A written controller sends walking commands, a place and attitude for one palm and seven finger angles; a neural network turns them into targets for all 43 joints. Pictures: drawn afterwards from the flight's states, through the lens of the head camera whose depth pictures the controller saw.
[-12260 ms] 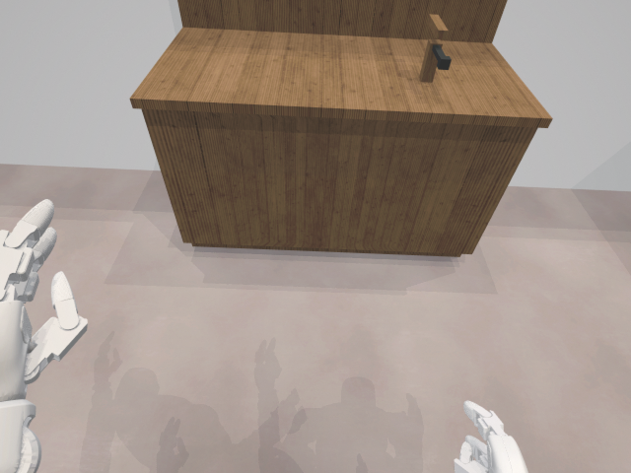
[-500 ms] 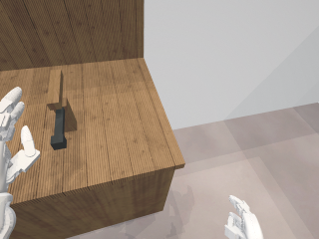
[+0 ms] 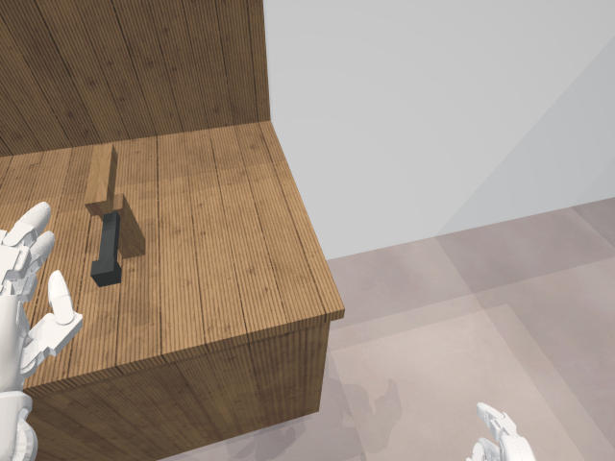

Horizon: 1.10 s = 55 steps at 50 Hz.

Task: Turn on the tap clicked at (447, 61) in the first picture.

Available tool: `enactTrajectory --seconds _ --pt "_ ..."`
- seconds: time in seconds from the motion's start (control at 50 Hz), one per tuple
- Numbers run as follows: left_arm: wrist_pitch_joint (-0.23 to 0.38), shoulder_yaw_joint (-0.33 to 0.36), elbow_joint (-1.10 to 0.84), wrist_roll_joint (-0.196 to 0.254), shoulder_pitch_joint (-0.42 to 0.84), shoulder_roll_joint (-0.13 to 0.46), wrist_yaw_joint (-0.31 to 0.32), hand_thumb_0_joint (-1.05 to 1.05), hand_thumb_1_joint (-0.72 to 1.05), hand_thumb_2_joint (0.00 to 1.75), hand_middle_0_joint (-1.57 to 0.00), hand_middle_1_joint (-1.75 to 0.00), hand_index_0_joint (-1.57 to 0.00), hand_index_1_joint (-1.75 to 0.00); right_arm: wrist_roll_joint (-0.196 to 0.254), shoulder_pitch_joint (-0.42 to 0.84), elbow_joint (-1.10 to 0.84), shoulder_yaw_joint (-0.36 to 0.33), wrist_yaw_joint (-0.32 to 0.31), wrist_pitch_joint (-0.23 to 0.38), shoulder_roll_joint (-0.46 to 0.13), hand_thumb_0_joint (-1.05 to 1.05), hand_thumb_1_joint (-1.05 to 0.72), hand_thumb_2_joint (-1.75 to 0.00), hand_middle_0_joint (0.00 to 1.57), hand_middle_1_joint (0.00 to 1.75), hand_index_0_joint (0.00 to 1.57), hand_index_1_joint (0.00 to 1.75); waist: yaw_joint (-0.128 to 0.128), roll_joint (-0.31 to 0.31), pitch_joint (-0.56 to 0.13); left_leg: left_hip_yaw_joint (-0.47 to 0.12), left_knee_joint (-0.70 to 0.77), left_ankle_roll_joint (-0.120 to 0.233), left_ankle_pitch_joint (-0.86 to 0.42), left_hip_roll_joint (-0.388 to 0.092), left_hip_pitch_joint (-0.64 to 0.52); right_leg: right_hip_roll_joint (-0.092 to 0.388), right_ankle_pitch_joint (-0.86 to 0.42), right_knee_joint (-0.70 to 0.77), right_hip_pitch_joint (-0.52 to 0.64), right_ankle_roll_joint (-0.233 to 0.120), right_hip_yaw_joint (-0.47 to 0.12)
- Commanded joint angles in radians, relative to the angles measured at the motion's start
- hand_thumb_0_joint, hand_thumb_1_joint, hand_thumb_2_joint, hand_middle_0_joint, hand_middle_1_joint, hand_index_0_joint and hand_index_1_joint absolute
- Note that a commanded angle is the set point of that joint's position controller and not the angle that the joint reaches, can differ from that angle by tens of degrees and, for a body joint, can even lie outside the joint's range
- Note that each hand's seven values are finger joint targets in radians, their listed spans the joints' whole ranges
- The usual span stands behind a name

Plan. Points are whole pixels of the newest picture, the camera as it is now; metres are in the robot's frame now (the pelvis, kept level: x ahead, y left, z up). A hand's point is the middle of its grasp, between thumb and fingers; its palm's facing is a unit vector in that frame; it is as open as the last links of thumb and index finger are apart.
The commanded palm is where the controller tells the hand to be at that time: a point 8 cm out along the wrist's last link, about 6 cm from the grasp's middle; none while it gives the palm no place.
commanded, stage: come to a stop and stand still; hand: left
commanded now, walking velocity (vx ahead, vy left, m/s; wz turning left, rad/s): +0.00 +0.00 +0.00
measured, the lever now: (106, 272) +0.33 +0.30 +0.06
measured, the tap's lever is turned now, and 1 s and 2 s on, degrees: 0 0 0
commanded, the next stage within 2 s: look again from close up in 1.36 s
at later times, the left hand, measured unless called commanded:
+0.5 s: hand out of the picture +0.23 +0.32 +0.17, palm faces +0.42 -0.83 -0.37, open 7.4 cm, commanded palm +0.17 +0.33 +0.18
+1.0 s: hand (47, 293) +0.23 +0.27 +0.17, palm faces +0.37 -0.85 -0.36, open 7.4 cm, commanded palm +0.18 +0.31 +0.18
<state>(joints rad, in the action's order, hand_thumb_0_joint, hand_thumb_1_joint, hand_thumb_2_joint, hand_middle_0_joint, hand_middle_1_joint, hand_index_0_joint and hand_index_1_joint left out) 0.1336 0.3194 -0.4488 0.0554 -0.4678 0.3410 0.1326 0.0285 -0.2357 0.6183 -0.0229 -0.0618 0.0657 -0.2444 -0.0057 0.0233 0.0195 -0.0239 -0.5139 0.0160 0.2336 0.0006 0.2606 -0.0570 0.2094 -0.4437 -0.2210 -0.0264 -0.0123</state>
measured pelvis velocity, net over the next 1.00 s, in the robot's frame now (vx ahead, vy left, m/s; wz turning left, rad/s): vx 0.01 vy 0.03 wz -0.02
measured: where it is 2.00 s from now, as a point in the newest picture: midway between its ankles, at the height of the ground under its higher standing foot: outside the picture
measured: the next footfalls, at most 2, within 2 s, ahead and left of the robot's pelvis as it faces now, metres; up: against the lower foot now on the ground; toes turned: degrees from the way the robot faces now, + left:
none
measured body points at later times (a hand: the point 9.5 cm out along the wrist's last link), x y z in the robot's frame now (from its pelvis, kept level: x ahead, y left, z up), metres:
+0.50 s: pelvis +0.01 +0.06 +0.00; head +0.03 +0.09 +0.45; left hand +0.21 +0.37 +0.19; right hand +0.18 -0.14 -0.08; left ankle +0.02 +0.11 -0.74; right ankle +0.02 -0.10 -0.74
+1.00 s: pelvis +0.01 +0.03 +0.00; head +0.03 +0.04 +0.45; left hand +0.20 +0.32 +0.19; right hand +0.18 -0.20 -0.07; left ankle +0.02 +0.11 -0.74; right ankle +0.02 -0.10 -0.74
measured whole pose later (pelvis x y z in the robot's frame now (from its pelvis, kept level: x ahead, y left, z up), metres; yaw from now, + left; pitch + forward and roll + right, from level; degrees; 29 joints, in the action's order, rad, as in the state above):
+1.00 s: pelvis +0.01 +0.03 +0.00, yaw -1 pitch -1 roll -1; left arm 0.23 0.35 -0.45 0.04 -0.43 0.35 0.10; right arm 0.02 -0.21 0.58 0.01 -0.03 0.10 -0.21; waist -0.03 -0.01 0.04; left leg 0.02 -0.45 0.05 0.23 0.04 0.21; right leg -0.01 0.20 -0.39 -0.18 0.02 -0.02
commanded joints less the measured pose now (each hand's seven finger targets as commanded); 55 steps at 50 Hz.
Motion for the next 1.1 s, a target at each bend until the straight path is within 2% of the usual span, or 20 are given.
enactTrajectory --seconds 0.0,0.02,0.04,0.06,0.08,0.1,0.12,0.16,0.22,0.28,0.32,0.4,0.44,0.48,0.54,0.62,0.64,0.72,0.86,1.08 --pt "0.084 0.126 -0.262 -0.009 0.101 0.196 0.024 0.0 0.9 0.9 -0.2 -0.3 -0.2 -0.3 -0.01 0.133 -0.187 -0.024 -0.003 0.074 -0.08 0.0 -0.9 -0.9 0.2 0.3 0.2 0.3 -0.009 0.001 -0.083 -0.076 0.114 0.04 -0.019 -0.076 -0.087 0.17 0.062 0.148 -0.012 -0.014 -0.158" --pt "0.088 0.132 -0.272 -0.013 0.108 0.202 0.023 0.0 0.9 0.9 -0.2 -0.3 -0.2 -0.3 -0.01 0.143 -0.184 -0.024 -0.003 0.077 -0.081 0.0 -0.9 -0.9 0.2 0.3 0.2 0.3 -0.009 0.035 -0.07 -0.097 0.145 0.042 -0.018 -0.093 -0.084 0.152 0.044 0.131 -0.007 -0.011 -0.138" --pt "0.197 0.698 -0.427 -0.141 1.068 0.986 0.018 0.0 0.9 0.9 -0.2 -0.3 -0.2 -0.3 -0.052 0.024 -0.16 -0.004 0.002 0.132 -0.08 0.0 -0.9 -0.9 0.2 0.3 0.2 0.3 -0.046 -0.136 0.109 -0.016 -0.031 0.031 -0.117 -0.06 0.099 0.14 -0.11 0.218 -0.142 0.048 -0.164" --pt "0.164 0.299 0.108 -0.053 0.536 0.384 -0.028 0.0 0.9 0.9 -0.2 -0.3 -0.2 -0.3 -0.019 0.091 -0.118 0.032 0.015 0.134 0.001 0.0 -0.9 -0.9 0.2 0.3 0.2 0.3 -0.012 -0.128 -0.113 -0.016 -0.013 0.017 -0.104 0.027 -0.036 0.189 -0.092 0.14 -0.064 -0.038 -0.176" --pt "0.174 0.245 0.067 -0.022 0.281 0.303 -0.028 0.0 0.9 0.9 -0.2 -0.3 -0.2 -0.3 -0.015 0.088 -0.161 -0.018 0.02 0.148 -0.055 0.0 -0.9 -0.9 0.2 0.3 0.2 0.3 -0.055 -0.071 -0.057 -0.019 0.023 -0.006 -0.096 -0.016 -0.05 0.183 -0.14 0.178 -0.022 -0.034 -0.242" --pt "0.171 0.143 0.072 -0.007 0.242 0.196 -0.036 0.0 0.9 0.9 -0.2 -0.3 -0.2 -0.3 -0.007 0.07 -0.162 -0.027 0.029 0.153 -0.083 0.0 -0.9 -0.9 0.2 0.3 0.2 0.3 -0.031 0.022 -0.115 -0.022 0.074 -0.006 -0.082 -0.01 -0.079 0.179 -0.109 0.13 0.042 -0.048 -0.213" --pt "0.181 0.063 0.022 0.008 0.196 0.101 -0.049 0.0 0.9 0.9 -0.2 -0.3 -0.2 -0.3 0.004 0.092 -0.161 -0.031 0.042 0.16 -0.073 0.0 -0.9 -0.9 0.2 0.3 0.2 0.3 -0.027 0.165 -0.163 -0.021 0.116 0.004 -0.119 -0.036 -0.126 0.147 -0.103 0.067 0.05 -0.036 -0.156" --pt "0.198 0.047 -0.131 -0.001 0.142 0.133 -0.049 0.0 0.9 0.9 -0.2 -0.3 -0.2 -0.3 -0.004 0.088 -0.176 -0.031 0.067 0.16 -0.093 0.0 -0.9 -0.9 0.2 0.3 0.2 0.3 -0.037 0.229 -0.171 -0.089 0.183 0.023 -0.141 -0.1 -0.072 0.098 -0.055 -0.017 0.068 -0.008 -0.083" --pt "0.204 0.091 -0.203 -0.008 0.08 0.181 -0.036 0.0 0.9 0.9 -0.2 -0.3 -0.2 -0.3 -0.001 0.119 -0.194 -0.02 0.079 0.161 -0.082 0.0 -0.9 -0.9 0.2 0.3 0.2 0.3 -0.044 0.141 -0.12 -0.124 0.264 0.028 0.03 -0.138 0.06 0.074 -0.01 -0.085 0.112 0.012 -0.019" --pt "0.209 0.203 -0.209 -0.003 0.088 0.258 -0.021 0.0 0.9 0.9 -0.2 -0.3 -0.2 -0.3 -0.011 0.103 -0.206 -0.019 0.06 0.152 -0.082 0.0 -0.9 -0.9 0.2 0.3 0.2 0.3 -0.039 -0.076 -0.126 -0.136 0.246 0.018 0.04 -0.135 0.075 0.085 -0.026 -0.049 0.129 0.017 -0.017" --pt "0.213 0.281 -0.23 0.0 0.152 0.326 -0.014 0.0 0.9 0.9 -0.2 -0.3 -0.2 -0.3 -0.014 0.123 -0.204 -0.015 0.044 0.143 -0.082 0.0 -0.9 -0.9 0.2 0.3 0.2 0.3 -0.033 -0.035 -0.122 -0.132 0.251 -0.007 0.004 -0.134 0.037 0.083 -0.034 -0.054 0.108 0.021 -0.008" --pt "0.218 0.196 -0.202 -0.003 0.248 0.242 -0.025 0.0 0.9 0.9 -0.2 -0.3 -0.2 -0.3 -0.017 0.102 -0.188 -0.013 0.034 0.147 -0.07 0.0 -0.9 -0.9 0.2 0.3 0.2 0.3 -0.023 0.101 -0.122 -0.113 0.218 -0.022 -0.106 -0.135 -0.025 0.095 -0.06 -0.051 0.08 0.012 -0.009" --pt "0.215 0.139 -0.213 -0.007 0.275 0.197 -0.029 0.0 0.9 0.9 -0.2 -0.3 -0.2 -0.3 -0.021 0.095 -0.177 -0.011 0.04 0.155 -0.075 0.0 -0.9 -0.9 0.2 0.3 0.2 0.3 -0.018 0.13 -0.132 -0.104 0.194 -0.041 -0.223 -0.133 -0.083 0.093 -0.063 -0.048 0.052 0.009 0.002" --pt "0.204 0.083 -0.209 -0.016 0.257 0.15 -0.03 0.0 0.9 0.9 -0.2 -0.3 -0.2 -0.3 -0.021 0.086 -0.169 -0.014 0.052 0.157 -0.076 0.0 -0.9 -0.9 0.2 0.3 0.2 0.3 -0.02 0.135 -0.145 -0.091 0.172 -0.053 -0.314 -0.136 -0.125 0.094 -0.054 -0.04 0.037 0.007 0.0" --pt "0.181 0.054 -0.186 -0.026 0.213 0.122 -0.024 0.0 0.9 0.9 -0.2 -0.3 -0.2 -0.3 -0.023 0.087 -0.165 -0.016 0.064 0.143 -0.08 0.0 -0.9 -0.9 0.2 0.3 0.2 0.3 -0.018 0.073 -0.157 -0.074 0.136 -0.068 -0.38 -0.12 -0.126 0.092 -0.113 -0.009 0.055 0.005 0.005" --pt "0.167 0.142 -0.203 -0.026 0.17 0.194 -0.01 0.0 0.9 0.9 -0.2 -0.3 -0.2 -0.3 -0.017 0.121 -0.179 -0.016 0.055 0.111 -0.077 0.0 -0.9 -0.9 0.2 0.3 0.2 0.3 -0.02 0.034 -0.144 -0.065 0.14 -0.078 -0.326 -0.095 -0.08 0.091 -0.171 0.017 0.099 0.003 -0.004" --pt "0.168 0.133 -0.187 -0.02 0.158 0.176 -0.013 0.0 0.9 0.9 -0.2 -0.3 -0.2 -0.3 -0.02 0.124 -0.186 -0.011 0.05 0.1 -0.075 0.0 -0.9 -0.9 0.2 0.3 0.2 0.3 -0.018 0.044 -0.134 -0.065 0.15 -0.071 -0.286 -0.09 -0.051 0.095 -0.162 0.022 0.109 0.005 0.0" --pt "0.175 0.198 -0.253 -0.01 0.14 0.232 -0.013 0.0 0.9 0.9 -0.2 -0.3 -0.2 -0.3 -0.015 0.139 -0.209 -0.012 0.036 0.088 -0.067 0.0 -0.9 -0.9 0.2 0.3 0.2 0.3 -0.019 0.087 -0.138 -0.057 0.162 -0.06 -0.249 -0.083 -0.04 0.089 -0.177 0.02 0.14 0.007 0.004" --pt "0.162 0.123 -0.22 -0.005 0.101 0.16 -0.018 0.0 0.9 0.9 -0.2 -0.3 -0.2 -0.3 -0.013 0.12 -0.21 -0.015 0.029 0.095 -0.076 0.0 -0.9 -0.9 0.2 0.3 0.2 0.3 -0.015 0.06 -0.135 -0.044 0.16 -0.028 -0.167 -0.07 -0.05 0.1 -0.194 0.056 0.139 0.006 -0.024" --pt "0.138 0.124 -0.175 -0.012 0.155 0.178 -0.008 0.0 0.9 0.9 -0.2 -0.3 -0.2 -0.3 -0.016 0.137 -0.198 -0.015 0.014 0.091 -0.081 0.0 -0.9 -0.9 0.2 0.3 0.2 0.3 -0.019 -0.012 -0.093 -0.038 0.156 0.007 -0.049 -0.048 -0.056 0.113 -0.095 0.135 0.088 0.004 -0.076"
